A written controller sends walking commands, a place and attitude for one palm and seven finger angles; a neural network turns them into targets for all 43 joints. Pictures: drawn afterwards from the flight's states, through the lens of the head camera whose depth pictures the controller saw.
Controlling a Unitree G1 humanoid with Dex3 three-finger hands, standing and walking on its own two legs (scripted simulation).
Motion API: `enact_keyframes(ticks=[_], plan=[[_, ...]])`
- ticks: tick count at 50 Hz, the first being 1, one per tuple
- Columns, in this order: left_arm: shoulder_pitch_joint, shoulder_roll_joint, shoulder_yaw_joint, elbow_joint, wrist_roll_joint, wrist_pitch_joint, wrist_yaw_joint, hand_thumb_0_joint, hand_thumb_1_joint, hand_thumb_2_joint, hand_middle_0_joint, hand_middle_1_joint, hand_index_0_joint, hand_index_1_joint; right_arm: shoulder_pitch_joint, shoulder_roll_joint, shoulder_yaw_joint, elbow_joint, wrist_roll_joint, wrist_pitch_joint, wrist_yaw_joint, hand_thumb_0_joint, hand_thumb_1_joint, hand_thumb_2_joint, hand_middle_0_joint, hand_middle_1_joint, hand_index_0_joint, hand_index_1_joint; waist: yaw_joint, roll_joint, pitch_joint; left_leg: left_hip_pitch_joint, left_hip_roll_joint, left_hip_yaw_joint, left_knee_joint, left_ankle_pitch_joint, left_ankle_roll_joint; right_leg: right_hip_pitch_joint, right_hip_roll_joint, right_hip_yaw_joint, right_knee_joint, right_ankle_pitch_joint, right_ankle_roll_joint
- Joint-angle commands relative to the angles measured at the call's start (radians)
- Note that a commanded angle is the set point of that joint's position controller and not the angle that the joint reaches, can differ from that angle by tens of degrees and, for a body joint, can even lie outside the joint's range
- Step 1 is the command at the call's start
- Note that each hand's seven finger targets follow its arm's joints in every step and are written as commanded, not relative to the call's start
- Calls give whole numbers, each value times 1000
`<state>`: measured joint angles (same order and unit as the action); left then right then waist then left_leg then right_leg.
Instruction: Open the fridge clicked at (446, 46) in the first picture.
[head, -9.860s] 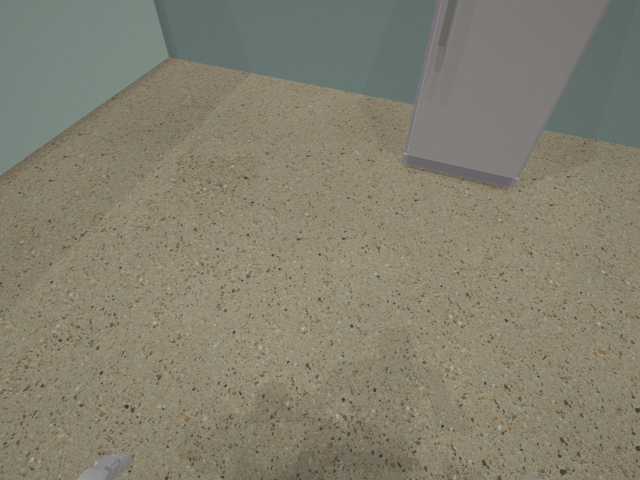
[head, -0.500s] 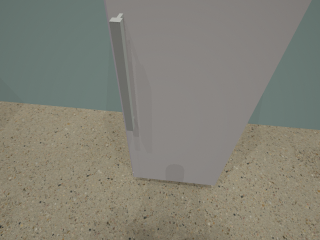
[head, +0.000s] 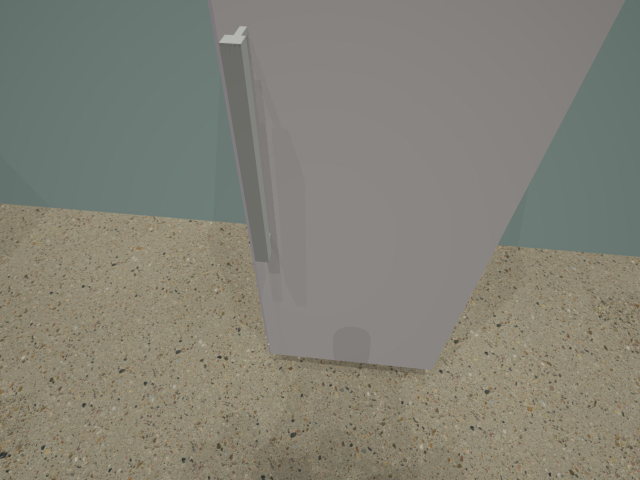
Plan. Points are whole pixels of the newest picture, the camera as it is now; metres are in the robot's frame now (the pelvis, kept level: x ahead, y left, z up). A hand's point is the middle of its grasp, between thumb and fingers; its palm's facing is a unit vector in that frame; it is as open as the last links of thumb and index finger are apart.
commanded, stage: look again from close up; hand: left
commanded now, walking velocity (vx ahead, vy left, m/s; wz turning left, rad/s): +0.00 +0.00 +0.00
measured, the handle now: (254, 165) +0.58 +0.15 +0.08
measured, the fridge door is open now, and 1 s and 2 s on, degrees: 0 0 0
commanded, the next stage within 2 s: shuffle to correct the standing spot in 1.20 s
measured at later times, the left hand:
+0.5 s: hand out of the picture -0.01 +0.15 -0.18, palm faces +0.05 -0.98 -0.18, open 7.4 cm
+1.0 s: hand out of the picture +0.00 +0.15 -0.17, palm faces +0.05 -0.98 -0.19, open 7.4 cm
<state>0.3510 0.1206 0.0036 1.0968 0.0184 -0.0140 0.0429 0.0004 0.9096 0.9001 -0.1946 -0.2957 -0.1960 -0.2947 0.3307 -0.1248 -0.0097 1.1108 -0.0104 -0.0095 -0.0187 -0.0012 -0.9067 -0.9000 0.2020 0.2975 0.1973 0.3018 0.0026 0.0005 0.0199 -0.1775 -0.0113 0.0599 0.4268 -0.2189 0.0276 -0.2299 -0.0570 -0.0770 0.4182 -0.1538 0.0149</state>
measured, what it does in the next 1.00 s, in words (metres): stands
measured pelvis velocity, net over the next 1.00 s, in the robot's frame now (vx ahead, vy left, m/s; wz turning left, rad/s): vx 0.02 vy -0.01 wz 0.01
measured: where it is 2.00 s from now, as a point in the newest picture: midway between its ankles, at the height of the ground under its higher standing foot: outside the picture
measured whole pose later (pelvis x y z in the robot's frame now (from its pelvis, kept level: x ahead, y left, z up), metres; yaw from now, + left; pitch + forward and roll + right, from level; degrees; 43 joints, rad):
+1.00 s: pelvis +0.02 -0.01 +0.00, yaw +0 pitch -2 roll +0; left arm 0.31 0.14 0.01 1.11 0.02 -0.02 0.04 0.00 0.91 0.90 -0.20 -0.30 -0.20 -0.29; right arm 0.30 -0.14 0.00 1.12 -0.01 -0.02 -0.02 0.00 -0.91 -0.90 0.20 0.30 0.20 0.30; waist 0.00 0.00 0.03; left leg -0.15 0.01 0.05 0.40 -0.23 0.01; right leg -0.20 -0.04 -0.09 0.40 -0.17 0.00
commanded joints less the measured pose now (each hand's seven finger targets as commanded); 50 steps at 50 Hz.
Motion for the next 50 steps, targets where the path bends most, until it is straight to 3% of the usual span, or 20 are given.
enact_keyframes(ticks=[1, 15, 27, 50], plan=[[74, 85, 18, -24, 3, -9, 3, 0, 900, 900, -200, -300, -200, -300, 68, -96, -15, -21, 0, -10, -7, 0, -900, -900, 200, 300, 200, 300, -1, -12, 80, -120, 108, -116, -138, -88, -4, 26, -63, 95, -82, -73, -25], [64, 89, 19, -24, 1, -10, 2, 0, 900, 900, -200, -300, -200, -300, 69, -92, -10, -17, 0, -11, -9, 0, -900, -900, 200, 300, 200, 300, 1, 1, 84, -122, 104, -111, -131, -64, -6, 34, -62, 100, -85, -71, -29], [55, 95, 20, -20, 0, -15, 2, 0, 900, 900, -200, -300, -200, -300, 62, -97, -9, -11, 1, -17, -12, 0, -900, -900, 200, 300, 200, 300, 2, -2, 53, -80, 112, -103, -112, 30, -8, 61, -65, 91, -80, -2, -35], [24, 128, 25, -21, 0, -16, -4, 0, 900, 900, -200, -300, -200, -300, 39, -127, -10, -11, -2, -17, -12, 0, -900, -900, 200, 300, 200, 300, 2, -8, 67, -76, 110, -104, -125, 14, -9, 63, -68, 100, -104, -36, -39]])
